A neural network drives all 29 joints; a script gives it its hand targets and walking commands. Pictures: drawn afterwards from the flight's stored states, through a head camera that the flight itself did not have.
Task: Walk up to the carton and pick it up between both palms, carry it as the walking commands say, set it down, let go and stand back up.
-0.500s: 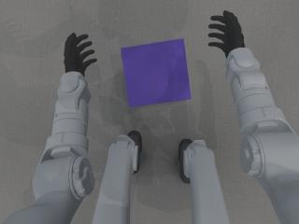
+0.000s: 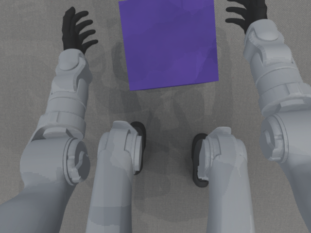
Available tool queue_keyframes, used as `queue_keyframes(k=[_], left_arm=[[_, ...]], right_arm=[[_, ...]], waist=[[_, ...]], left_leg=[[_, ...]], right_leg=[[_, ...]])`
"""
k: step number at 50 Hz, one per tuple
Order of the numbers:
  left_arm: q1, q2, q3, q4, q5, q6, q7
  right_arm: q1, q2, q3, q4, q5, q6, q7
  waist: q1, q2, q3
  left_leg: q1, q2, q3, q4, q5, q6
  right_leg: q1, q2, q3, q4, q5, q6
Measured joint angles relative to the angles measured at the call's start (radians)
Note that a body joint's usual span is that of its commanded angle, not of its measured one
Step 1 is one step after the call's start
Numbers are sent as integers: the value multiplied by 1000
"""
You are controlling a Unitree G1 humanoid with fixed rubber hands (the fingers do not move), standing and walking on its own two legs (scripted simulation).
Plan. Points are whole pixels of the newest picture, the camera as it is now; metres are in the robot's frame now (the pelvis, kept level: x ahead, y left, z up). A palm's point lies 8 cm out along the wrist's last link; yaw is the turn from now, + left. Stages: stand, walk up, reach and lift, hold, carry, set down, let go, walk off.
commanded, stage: reach and lift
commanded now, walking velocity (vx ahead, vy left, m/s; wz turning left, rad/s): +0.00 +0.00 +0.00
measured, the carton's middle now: (168, 52) +0.51 +0.01 -0.32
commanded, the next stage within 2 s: none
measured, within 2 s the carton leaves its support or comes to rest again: leaves its support in 1.74 s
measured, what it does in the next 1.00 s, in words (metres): lowers itself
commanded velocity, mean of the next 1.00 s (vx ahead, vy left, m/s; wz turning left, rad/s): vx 0.00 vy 0.00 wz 0.00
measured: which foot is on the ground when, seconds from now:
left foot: down 0.00-1.00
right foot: down 0.00-1.00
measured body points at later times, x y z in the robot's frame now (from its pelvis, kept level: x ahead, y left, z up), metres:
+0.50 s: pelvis -0.02 -0.01 -0.07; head +0.36 -0.01 +0.17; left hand +0.50 +0.22 -0.26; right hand +0.55 -0.14 -0.26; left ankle +0.13 +0.13 -0.41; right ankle +0.10 -0.13 -0.41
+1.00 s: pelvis -0.01 -0.01 -0.06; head +0.36 -0.01 +0.18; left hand +0.51 +0.20 -0.25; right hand +0.55 -0.13 -0.26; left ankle +0.13 +0.13 -0.41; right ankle +0.10 -0.13 -0.41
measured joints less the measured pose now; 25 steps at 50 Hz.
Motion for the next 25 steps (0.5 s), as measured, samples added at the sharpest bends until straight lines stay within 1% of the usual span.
queue_keyframes(k=[2,6,9,11,12,13,15,17,19,21,22,25], left_arm=[[-12,25,-25,23,-25,-6,-6],[-31,48,-78,18,-88,-17,-7],[-69,51,-116,12,-135,-28,-2],[-107,49,-136,8,-146,-30,1],[-138,65,-170,30,-154,-25,0],[-166,83,-184,53,-146,-21,0],[-206,118,-163,52,-141,-20,13],[-206,141,-158,45,-170,-29,20],[-195,144,-174,42,-207,-27,15],[-190,140,-205,62,-231,-19,1],[-189,138,-215,70,-240,-16,-3],[-199,126,-196,80,-226,-13,0]], right_arm=[[-15,3,3,23,-2,-14,-1],[-30,2,11,36,16,-32,-9],[-44,-13,33,10,35,-46,-15],[-67,-30,42,-15,49,-53,-20],[-79,-44,51,-22,55,-57,-23],[-91,-56,54,-15,59,-59,-24],[-115,-83,67,-14,82,-48,-28],[-114,-92,105,-21,108,-40,-24],[-113,-87,147,-32,146,-26,-21],[-115,-69,176,-46,164,-24,-22],[-121,-57,178,-42,158,-26,-23],[-145,-29,149,-22,122,-22,-32]], waist=[[-6,5,20],[-16,22,78],[-24,28,158],[-28,34,239],[-25,37,279],[-23,40,309],[-15,39,376],[-9,32,379],[-7,35,375],[-8,41,374],[-11,44,373],[-17,39,372]], left_leg=[[-18,-7,-1,19,2,-1],[-45,-18,-4,60,4,-2],[-42,-22,-5,95,4,-2],[-23,-22,-9,120,4,-3],[-11,-23,-12,132,3,-5],[-6,-24,-15,144,4,-8],[12,-21,-18,167,2,-14],[-10,-17,-19,187,2,-20],[-24,-18,-23,209,2,-24],[-26,-21,-28,228,-1,-26],[-24,-25,-29,234,-2,-28],[-11,-30,-30,244,-4,-31]], right_leg=[[-15,-5,-1,22,-4,-1],[-34,-14,-3,66,-13,0],[-28,-15,-4,102,-17,1],[-7,-13,-7,125,-18,2],[5,-13,-9,137,-19,1],[10,-13,-12,150,-19,0],[24,-8,-15,175,-19,-4],[-4,-1,-14,198,-15,-9],[-18,0,-19,220,-15,-13],[-17,-1,-23,238,-20,-14],[-13,-4,-24,246,-24,-14],[3,-9,-25,258,-33,-16]])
